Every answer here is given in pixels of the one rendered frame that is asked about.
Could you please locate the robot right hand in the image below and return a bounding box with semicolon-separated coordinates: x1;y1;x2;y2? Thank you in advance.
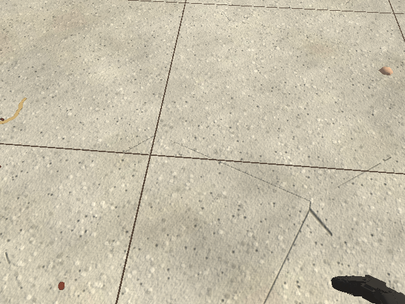
331;275;405;304

